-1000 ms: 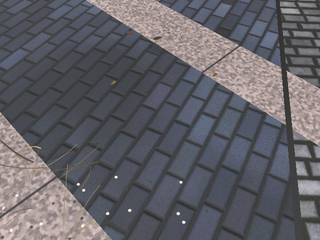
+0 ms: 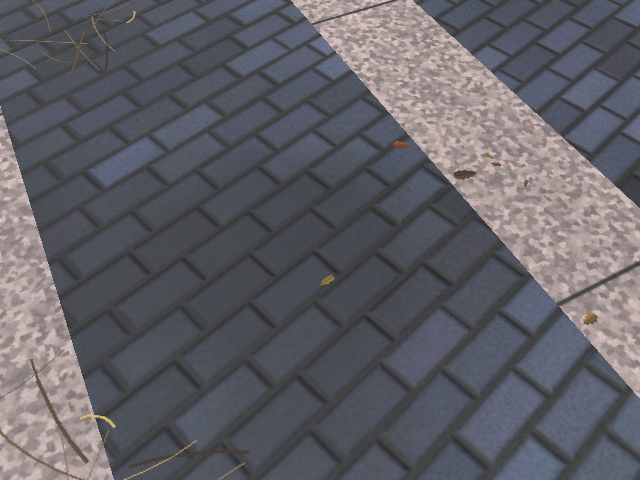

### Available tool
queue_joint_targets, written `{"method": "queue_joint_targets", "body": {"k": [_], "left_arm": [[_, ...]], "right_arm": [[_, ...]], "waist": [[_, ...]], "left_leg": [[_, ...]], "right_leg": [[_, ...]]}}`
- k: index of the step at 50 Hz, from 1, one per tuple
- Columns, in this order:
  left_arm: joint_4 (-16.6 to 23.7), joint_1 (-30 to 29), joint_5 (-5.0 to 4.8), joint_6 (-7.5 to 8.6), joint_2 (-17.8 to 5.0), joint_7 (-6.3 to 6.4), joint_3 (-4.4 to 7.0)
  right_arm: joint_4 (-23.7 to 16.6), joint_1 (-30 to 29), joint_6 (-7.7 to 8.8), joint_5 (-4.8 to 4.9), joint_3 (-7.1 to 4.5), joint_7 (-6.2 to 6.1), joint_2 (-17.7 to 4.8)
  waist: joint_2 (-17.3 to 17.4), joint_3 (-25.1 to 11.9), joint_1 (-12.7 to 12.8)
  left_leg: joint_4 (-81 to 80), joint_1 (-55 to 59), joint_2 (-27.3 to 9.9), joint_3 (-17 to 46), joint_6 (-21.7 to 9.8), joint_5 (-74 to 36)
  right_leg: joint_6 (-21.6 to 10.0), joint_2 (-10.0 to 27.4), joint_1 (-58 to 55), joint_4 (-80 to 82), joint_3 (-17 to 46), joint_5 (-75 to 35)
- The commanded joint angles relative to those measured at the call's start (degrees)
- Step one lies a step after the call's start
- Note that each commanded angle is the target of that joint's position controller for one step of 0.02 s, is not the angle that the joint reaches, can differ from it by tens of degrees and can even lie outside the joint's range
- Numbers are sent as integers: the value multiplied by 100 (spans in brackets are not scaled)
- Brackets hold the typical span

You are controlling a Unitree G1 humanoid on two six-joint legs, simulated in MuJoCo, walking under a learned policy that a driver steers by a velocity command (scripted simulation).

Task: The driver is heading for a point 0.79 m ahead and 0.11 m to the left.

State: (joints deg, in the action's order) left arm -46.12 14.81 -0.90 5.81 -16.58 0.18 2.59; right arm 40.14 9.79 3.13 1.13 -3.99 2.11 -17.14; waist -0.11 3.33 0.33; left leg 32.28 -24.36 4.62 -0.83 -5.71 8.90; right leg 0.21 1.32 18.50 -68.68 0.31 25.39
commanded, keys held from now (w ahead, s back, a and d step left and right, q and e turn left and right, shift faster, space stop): w+q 0.52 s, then w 0.30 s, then no key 0.14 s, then e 0.04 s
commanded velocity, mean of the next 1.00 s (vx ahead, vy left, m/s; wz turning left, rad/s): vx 0.47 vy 0.00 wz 0.42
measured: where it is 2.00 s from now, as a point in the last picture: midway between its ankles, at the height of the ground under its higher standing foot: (265, 400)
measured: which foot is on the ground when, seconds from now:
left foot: down 0.00-0.38, up 0.40-0.84, down 0.86-1.00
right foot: up 0.00-0.36, down 0.38-0.88, up 0.90-1.00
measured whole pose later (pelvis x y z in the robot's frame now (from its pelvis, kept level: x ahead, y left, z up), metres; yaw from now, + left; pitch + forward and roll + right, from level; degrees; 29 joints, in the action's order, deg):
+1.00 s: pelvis +0.49 +0.11 +0.01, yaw +24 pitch +2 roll -1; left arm -49.1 16.0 -1.0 3.5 -17.8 0.0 2.6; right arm 38.3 7.0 2.8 -0.4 -2.2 1.5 -15.2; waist -1.0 3.2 1.8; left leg 27.9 -21.5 0.9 -2.0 -2.2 8.1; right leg 2.4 2.9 22.4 -64.4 0.6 28.7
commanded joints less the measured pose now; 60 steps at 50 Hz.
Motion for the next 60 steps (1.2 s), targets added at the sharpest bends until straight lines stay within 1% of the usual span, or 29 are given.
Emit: {"method": "queue_joint_targets", "body": {"k": [1, 2, 4, 7, 10, 15, 17, 18, 19, 20, 21, 22, 23, 25, 27, 30, 35, 40, 42, 43, 44, 45, 46, 47, 49, 51, 52, 55, 60], "left_arm": [[664, -319, 138, 239, -802, 13, 194], [700, -224, 153, 168, -777, 6, 203], [722, -182, 186, 52, -639, 12, 178], [923, -815, 214, 5, -418, 26, 96], [1067, -1413, 144, 46, -311, -30, 46], [1226, -1741, 55, 152, -593, -141, 154], [1146, -1340, 42, 205, -706, -138, 234], [1030, -824, 78, 233, -828, -103, 315], [968, -34, 183, 252, -1095, -52, 401], [801, 609, 265, 181, -1569, -37, 523], [748, 673, 88, 132, -1193, -76, 465], [841, 412, 70, 94, -756, -52, 349], [873, 129, 121, 42, -624, -35, 292], [800, -161, 179, 19, -434, -22, 210], [700, -163, 146, 58, -424, -39, 216], [485, -27, 113, 111, -653, -79, 289], [244, 99, -7, 28, -891, -85, 328], [-86, 542, -120, -124, -1115, -73, 372], [-141, 405, -143, -197, -1166, -40, 361], [-147, 460, -103, -209, -1031, -11, 299], [56, 429, 116, -172, -706, 13, 149], [96, 1153, 156, -95, -164, -28, -42], [-90, 947, 21, -67, -793, -40, 111], [35, 549, -93, -72, -889, -52, 147], [10, 263, 12, -151, -743, 17, 143], [-130, 518, -2, -356, -533, 52, 129], [-157, 641, 1, -432, -396, 74, 108], [-2, 295, 66, -538, -373, 127, 104], [378, -397, 28, -631, -502, 24, 163]], "right_arm": [[-361, 378, 73, -79, -161, -78, -594], [-410, 289, 72, -109, -174, -93, -641], [-387, 310, 90, -59, -195, -143, -693], [-292, 544, 69, -14, -251, -249, -883], [-191, 806, 3, 18, -257, -299, -899], [-54, 1113, -84, 50, -248, -332, -833], [-88, 986, -117, 31, -253, -335, -811], [-136, 907, -115, 17, -202, -322, -666], [-247, 855, -86, -48, -81, -291, -349], [-371, 1627, -32, 63, 38, -294, 19], [-319, 1730, -11, 134, -12, -306, -470], [-316, 1165, -43, 121, -126, -307, -880], [-403, 765, -78, 49, -146, -313, -894], [-522, 504, -104, -2, -170, -260, -713], [-533, 586, -158, 53, -115, -219, -419], [-630, 333, -163, -14, -20, -208, -175], [-729, -476, -9, -37, 91, -60, -77], [-953, -1036, 40, 4, 54, 25, -257], [-775, -360, 49, -73, -83, 4, -489], [-528, 403, 43, -135, -216, -43, -754], [-380, 1308, 15, -238, -325, -134, -1220], [-415, 1166, -20, -298, -310, -144, -1541], [-420, 1187, -28, -192, -221, -116, -1065], [-395, 830, -8, -151, -129, -102, -835], [-355, 232, 22, -114, -46, -76, -508], [-276, -79, 91, -223, -7, -70, -347], [-204, -184, 140, -267, -8, -81, -337], [-30, -424, 171, -287, -66, -178, -521], [220, -238, -55, -211, -147, -358, -741]], "waist": [[11, -753, -100], [209, -698, 25], [189, -566, 96], [204, -377, -101], [395, -360, -376], [573, -355, -419], [754, -432, -163], [718, -718, 117], [311, -1446, 484], [-1314, -2249, 278], [-1544, -2134, 313], [-852, -1331, 481], [-463, -848, 431], [-490, -327, 196], [-626, -256, 96], [-448, -196, 74], [-332, -111, 288], [-482, 5, 333], [-496, -400, -178], [-402, -925, -526], [329, -1781, -818], [1671, -2495, -307], [954, -2587, -585], [830, -1759, -473], [348, -1097, -154], [420, -997, 152], [476, -1004, 267], [618, -802, 267], [489, -632, -31]], "left_leg": [[-1723, 2170, -1579, 2540, -1192, -789], [-1826, 1799, -1551, 2484, -1279, -1141], [-1926, 1309, -1401, 2055, -1270, -1599], [-1946, 938, -1050, 1605, -1010, -1520], [-1823, 825, -852, 1539, -737, -899], [-1172, 1610, -1157, 2375, -591, -408], [-777, 1723, -1170, 2598, -475, -656], [-260, 1580, -928, 2461, -318, -935], [1116, 983, -621, 2071, -112, -532], [3037, -1021, 243, 1216, 336, 1892], [4009, -1979, -156, 1178, 434, 2493], [4320, -2217, -411, 1183, 489, 1960], [4275, -2100, -600, 961, 526, 1524], [3817, -1758, -897, 894, 537, 1060], [3486, -1475, -984, 737, 543, 953], [2663, -1543, -1005, 707, 602, 638], [857, -1060, -946, 278, 553, -683], [25, -762, -764, 74, 302, -277], [-464, 431, -463, -167, 66, -359], [-585, 1654, -381, -197, -76, -844], [-240, 3402, -1533, 1072, -431, -2485], [-685, 4589, -2912, 3422, -1456, -3112], [-770, 4273, -2771, 3310, -1463, -3331], [-726, 3695, -2517, 2298, -1273, -3937], [-1046, 2528, -2034, 1463, -919, -3772], [-1451, 1539, -1910, 930, -837, -3838], [-1558, 1301, -1905, 703, -883, -3866], [-1772, 1023, -1813, 175, -813, -3532], [-1884, 1514, -2044, 42, -812, -2375]], "right_leg": [[-43, 497, 2040, 132, 521, -620], [45, 502, 1804, 315, 510, -648], [232, 504, 1656, 856, 374, -811], [395, 316, 1572, 2112, 247, -1951], [401, 6, 1100, 3306, 199, -2971], [193, -151, 926, 4081, 470, -2568], [-12, -169, 396, 4277, 398, -2162], [-192, -95, -441, 4483, 356, -2246], [-569, 713, -1862, 4317, 1056, -2081], [-1534, 2075, -3924, 4568, 3441, -1253], [-1681, 2437, -3955, 4965, 4611, 146], [-1397, 2144, -3276, 5108, 3786, 362], [-1176, 1870, -2572, 5174, 2941, -232], [-1017, 1438, -1592, 5467, 1901, -1281], [-1047, 1273, -1202, 5741, 1351, -1685], [-1262, 1340, -1146, 5987, 915, -2314], [-1112, 1125, -1223, 6043, 111, -2764], [-958, 1463, -1886, 5750, 117, -3182], [-726, 1277, -1910, 4751, -183, -4879], [-502, 973, -1546, 3716, -424, -5275], [-175, 603, -294, 1947, -592, -3360], [188, -315, 1463, 154, -231, 1033], [205, -102, 1638, -465, 505, 1178], [185, 132, 2008, -503, 385, 919], [215, 470, 1808, 160, 270, 247], [286, 491, 895, 496, 307, -210], [344, 465, 666, 762, 330, -411], [372, 431, 516, 1666, 275, -1080], [272, 443, 827, 2270, 137, -1402]]}}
